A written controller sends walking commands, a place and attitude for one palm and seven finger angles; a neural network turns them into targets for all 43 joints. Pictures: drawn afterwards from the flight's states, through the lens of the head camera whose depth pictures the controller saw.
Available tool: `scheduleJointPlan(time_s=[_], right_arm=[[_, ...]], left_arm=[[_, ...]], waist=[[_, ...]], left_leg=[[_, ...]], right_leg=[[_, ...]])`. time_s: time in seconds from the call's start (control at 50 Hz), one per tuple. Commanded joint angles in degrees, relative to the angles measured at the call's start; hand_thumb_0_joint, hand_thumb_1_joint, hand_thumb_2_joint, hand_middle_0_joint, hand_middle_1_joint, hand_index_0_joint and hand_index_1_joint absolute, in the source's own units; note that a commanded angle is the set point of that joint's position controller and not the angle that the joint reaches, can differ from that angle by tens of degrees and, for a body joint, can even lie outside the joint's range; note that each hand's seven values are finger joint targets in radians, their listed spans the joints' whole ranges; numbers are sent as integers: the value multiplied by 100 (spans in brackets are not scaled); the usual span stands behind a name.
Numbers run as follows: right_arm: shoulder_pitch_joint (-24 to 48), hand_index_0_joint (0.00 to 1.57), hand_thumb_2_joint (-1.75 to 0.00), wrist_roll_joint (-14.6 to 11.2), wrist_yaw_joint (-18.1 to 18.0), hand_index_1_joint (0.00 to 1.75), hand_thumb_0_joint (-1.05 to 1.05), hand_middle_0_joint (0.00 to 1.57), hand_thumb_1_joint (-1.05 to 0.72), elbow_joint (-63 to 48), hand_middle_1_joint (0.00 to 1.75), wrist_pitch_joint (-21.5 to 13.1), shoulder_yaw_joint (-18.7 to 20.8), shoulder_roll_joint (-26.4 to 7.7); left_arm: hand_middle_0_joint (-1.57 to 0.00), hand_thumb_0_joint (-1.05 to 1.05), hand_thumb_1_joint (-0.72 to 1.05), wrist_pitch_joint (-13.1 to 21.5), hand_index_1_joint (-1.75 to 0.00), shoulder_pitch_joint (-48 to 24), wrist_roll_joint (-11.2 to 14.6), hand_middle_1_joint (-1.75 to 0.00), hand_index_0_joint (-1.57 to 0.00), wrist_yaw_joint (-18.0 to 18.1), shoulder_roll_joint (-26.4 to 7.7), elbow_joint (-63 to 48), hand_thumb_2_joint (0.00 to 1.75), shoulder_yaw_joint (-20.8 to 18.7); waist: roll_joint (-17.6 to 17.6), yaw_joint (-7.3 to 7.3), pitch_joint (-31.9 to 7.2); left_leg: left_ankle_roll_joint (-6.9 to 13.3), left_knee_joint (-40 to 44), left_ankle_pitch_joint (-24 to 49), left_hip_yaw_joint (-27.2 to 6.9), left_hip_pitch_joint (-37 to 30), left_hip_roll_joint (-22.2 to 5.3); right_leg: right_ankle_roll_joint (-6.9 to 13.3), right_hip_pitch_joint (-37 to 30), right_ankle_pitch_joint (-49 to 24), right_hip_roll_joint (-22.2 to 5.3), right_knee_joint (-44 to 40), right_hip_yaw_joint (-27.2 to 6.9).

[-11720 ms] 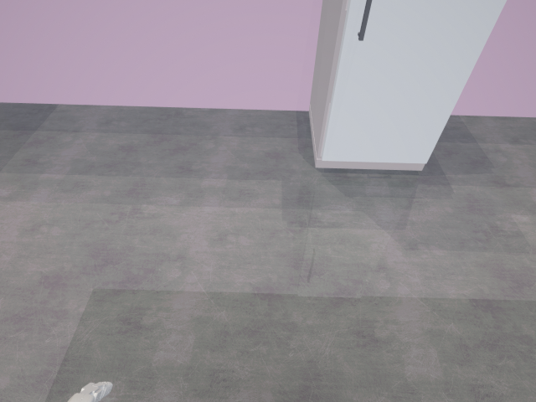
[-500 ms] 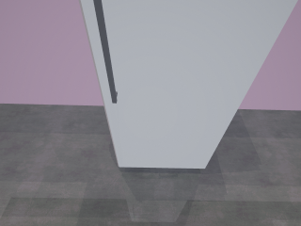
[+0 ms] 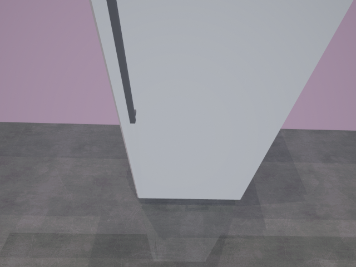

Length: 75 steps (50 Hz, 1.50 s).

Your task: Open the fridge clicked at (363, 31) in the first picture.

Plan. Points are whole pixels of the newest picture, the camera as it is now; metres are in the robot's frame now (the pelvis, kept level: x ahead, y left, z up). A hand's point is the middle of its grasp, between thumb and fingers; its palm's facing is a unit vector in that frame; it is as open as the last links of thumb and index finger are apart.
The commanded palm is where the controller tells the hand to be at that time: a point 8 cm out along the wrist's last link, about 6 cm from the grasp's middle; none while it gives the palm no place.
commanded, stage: look again from close up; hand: left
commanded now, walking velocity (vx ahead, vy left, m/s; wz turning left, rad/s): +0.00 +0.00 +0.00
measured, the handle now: (123, 58) +0.55 +0.18 +0.19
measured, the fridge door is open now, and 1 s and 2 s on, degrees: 0 0 0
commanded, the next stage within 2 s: shuffle to correct the standing spot in 0.10 s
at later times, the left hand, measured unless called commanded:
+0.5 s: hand out of the picture -0.01 +0.15 -0.18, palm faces +0.07 -0.99 -0.15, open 7.4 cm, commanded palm none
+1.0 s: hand (109, 263) +0.16 +0.19 -0.18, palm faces +0.09 -0.96 -0.27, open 7.3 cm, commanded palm none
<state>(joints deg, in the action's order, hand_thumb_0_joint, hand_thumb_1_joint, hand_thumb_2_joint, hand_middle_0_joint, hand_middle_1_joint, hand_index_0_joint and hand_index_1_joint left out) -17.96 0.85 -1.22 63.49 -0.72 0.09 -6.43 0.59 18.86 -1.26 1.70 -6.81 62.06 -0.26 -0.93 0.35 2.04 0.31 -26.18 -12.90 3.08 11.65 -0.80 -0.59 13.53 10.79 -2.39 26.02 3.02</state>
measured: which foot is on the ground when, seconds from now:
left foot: down 0.00-0.92, up 0.94-1.00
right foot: down 0.00-0.68, up 0.70-0.88, down 0.90-1.00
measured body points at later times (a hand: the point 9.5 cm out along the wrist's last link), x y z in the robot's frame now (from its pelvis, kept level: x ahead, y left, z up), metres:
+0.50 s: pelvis +0.03 +0.00 -0.01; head +0.03 +0.00 +0.44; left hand -0.01 +0.21 -0.17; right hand +0.00 -0.21 -0.17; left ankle +0.01 +0.11 -0.74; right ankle +0.04 -0.13 -0.74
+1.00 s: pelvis +0.13 -0.01 -0.01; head +0.17 -0.01 +0.44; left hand +0.16 +0.24 -0.16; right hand +0.10 -0.21 -0.18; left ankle +0.03 +0.10 -0.70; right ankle +0.17 -0.10 -0.74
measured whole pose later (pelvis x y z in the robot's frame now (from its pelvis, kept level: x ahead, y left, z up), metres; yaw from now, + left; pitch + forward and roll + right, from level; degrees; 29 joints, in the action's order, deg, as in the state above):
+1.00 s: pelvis +0.13 -0.01 -0.01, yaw +4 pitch +0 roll +1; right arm -18.5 -0.1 -2.5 62.9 0.8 1.8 -5.5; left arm 1.1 11.6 -1.6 2.4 -10.4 58.1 -2.9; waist 0.0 -0.4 6.2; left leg -0.1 -49.1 -30.6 2.0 13.8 0.5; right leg 2.5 19.0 15.8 -4.0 35.2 8.2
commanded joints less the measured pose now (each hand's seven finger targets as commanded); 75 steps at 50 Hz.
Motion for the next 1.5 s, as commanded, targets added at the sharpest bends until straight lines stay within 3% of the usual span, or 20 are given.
scheduleJointPlan(time_s=[0.0, 0.18, 0.34, 0.6, 0.64, 0.66, 0.68, 0.72, 0.84, 0.88, 0.9, 0.94, 1.14, 1.16, 1.18, 1.2, 1.22, 1.26, 1.42, 1.48], right_arm=[[-423, 20, -90, -11, -35, 30, 0, 20, -90, -136, 30, -86, 94, -475], [-410, 20, -90, -17, -42, 30, 0, 20, -90, -118, 30, -88, 98, -479], [-513, 20, -90, 65, 6, 30, 0, 20, -90, -189, 30, 20, 186, -575], [-538, 20, -90, 32, 62, 30, 0, 20, -90, -438, 30, -210, 114, -185], [-1136, 20, -90, 19, 43, 30, 0, 20, -90, -174, 30, -289, 122, -323], [-1753, 20, -90, 54, -22, 30, 0, 20, -90, 92, 30, -326, 218, -686], [-2212, 20, -90, 65, -124, 30, 0, 20, -90, 298, 30, -304, 189, -776], [-1890, 20, -90, 76, -231, 30, 0, 20, -90, 269, 30, -226, 44, -576], [-642, 20, -90, -107, -226, 30, 0, 20, -90, -256, 30, -156, 215, -764], [-799, 20, -90, -124, -180, 30, 0, 20, -90, -290, 30, -81, 292, -528], [-860, 20, -90, -135, -161, 30, 0, 20, -90, -290, 30, -22, 320, -335], [-377, 20, -90, -108, -183, 30, 0, 20, -90, -369, 30, 98, 288, -204], [-479, 20, -90, -22, -5, 30, 0, 20, -90, -348, 30, 154, 292, -235], [-546, 20, -90, -26, -12, 30, 0, 20, -90, -350, 30, 107, 319, -372], [-405, 20, -90, 41, -26, 30, 0, 20, -90, -499, 30, 51, 383, -823], [-44, 20, -90, 92, -49, 30, 0, 20, -90, -717, 30, 77, 400, -1092], [423, 20, -90, 122, -41, 30, 0, 20, -90, -887, 30, 99, 352, -1100], [837, 20, -90, 106, -98, 30, 0, 20, -90, -969, 30, 38, 275, -818], [98, 20, -90, 51, -80, 30, 0, 20, -90, -741, 30, -6, 336, -940], [130, 20, -90, -54, -40, 30, 0, 20, -90, -653, 30, -42, 289, -751]], left_arm=[[-20, 0, 90, 88, -30, 438, 20, -30, -20, 50, -472, -168, 90, -112], [-20, 0, 90, 88, -30, 474, 16, -30, -20, 56, -450, -115, 90, -97], [-20, 0, 90, 12, -30, 701, -64, -30, -20, -34, -422, -181, 90, -213], [-20, 0, 90, 191, -30, 1234, -17, -30, -20, -17, -709, -89, 90, -413], [-20, 0, 90, 185, -30, 849, -10, -30, -20, -41, -496, -159, 90, -355], [-20, 0, 90, 196, -30, 662, -8, -30, -20, -54, -261, -284, 90, -298], [-20, 0, 90, 224, -30, 209, -7, -30, -20, -15, -156, -450, 90, -215], [-20, 0, 90, 173, -30, -44, 18, -30, -20, 37, -290, -430, 90, -230], [-20, 0, 90, 61, -30, 780, 47, -30, -20, 25, -528, -158, 90, -307], [-20, 0, 90, 60, -30, 849, 5, -30, -20, 80, -1025, -154, 90, -394], [-20, 0, 90, 38, -30, 811, 8, -30, -20, 71, -1149, -153, 90, -411], [-20, 0, 90, 21, -30, 569, -26, -30, -20, 125, -1026, -274, 90, -409], [-20, 0, 90, -165, -30, -595, -29, -30, -20, 99, -1135, -862, 90, -493], [-20, 0, 90, -193, -30, -553, -10, -30, -20, 77, -949, -892, 90, -445], [-20, 0, 90, -248, -30, -474, 38, -30, -20, 56, -607, -982, 90, -403], [-20, 0, 90, -288, -30, -575, 43, -30, -20, 65, -547, -1034, 90, -378], [-20, 0, 90, -317, -30, -528, 34, -30, -20, 55, -650, -997, 90, -406], [-20, 0, 90, -358, -30, -312, -69, -30, -20, 21, -597, -769, 90, -410], [-20, 0, 90, -143, -30, -132, -16, -30, -20, 5, -387, -580, 90, -185], [-20, 0, 90, 2, -30, 290, -24, -30, -20, 62, -611, -310, 90, -158]], waist=[[119, -2, 262], [75, 4, 327], [169, 70, 853], [-780, 68, 484], [103, -251, 306], [1306, -440, 185], [1970, -625, 295], [1160, -435, 523], [546, 263, -96], [-420, 243, -625], [-686, 207, -660], [-1398, 327, -420], [-779, -202, -477], [-194, -226, -438], [1334, -174, -231], [1938, -159, 122], [1422, -11, 215], [1322, 239, 464], [587, -71, -412], [-59, 6, -564]], left_leg=[[59, 719, -157, -483, 445, -444], [60, 749, -148, -482, 400, -465], [248, 918, -2377, -667, 1008, -512], [190, -807, -791, 208, 1110, -40], [282, 137, 148, -215, -202, -304], [639, 306, 1847, -1261, -1169, -1119], [1042, 482, 4751, -2014, -1993, -1824], [1112, 70, 7004, -1465, -1761, -1827], [249, -532, 4599, -398, -287, -775], [41, -1395, 1213, -96, 620, -119], [-37, -1981, -1159, 9, 838, 190], [-51, -3140, -2376, -225, 1065, 83], [-168, -425, -81, 224, -341, 61], [-104, 131, 205, -2, -683, -179], [277, 834, 677, -1351, -343, -1223], [820, 1354, 1032, -2093, 620, -1926], [1068, 1463, 241, -1873, 1425, -1931], [825, 1483, -58, -1402, 1559, -1400], [936, 934, 1257, -1178, -583, -1266], [378, 300, 1295, -667, -204, -736]], right_leg=[[208, -106, 180, -378, -565, -487], [198, -85, 117, -371, -563, -462], [285, 426, 2116, -177, -391, -509], [892, -265, 1405, -1096, -574, -1341], [588, 440, 540, -477, 590, -327], [300, 1358, 314, 32, 1912, 346], [128, 2498, 1869, 217, 2835, 459], [140, 2436, 2363, -168, 2874, -33], [67, -572, -1554, -159, 66, 232], [739, -1466, -4946, -1323, 706, -815], [1169, -1446, -5673, -1918, 463, -969], [1555, -979, -5603, -2043, 89, -1191], [824, 569, -1107, -1251, 86, -620], [584, 836, -322, -939, 470, -398], [210, 1269, 1151, -280, 1189, 7], [58, 1112, 2156, 88, 2157, -23], [125, 602, 1993, -20, 2739, -356], [136, 702, 1469, 1, 3151, -503], [-37, 460, 1459, -64, 729, -168], [97, -541, -331, -382, -706, -638]])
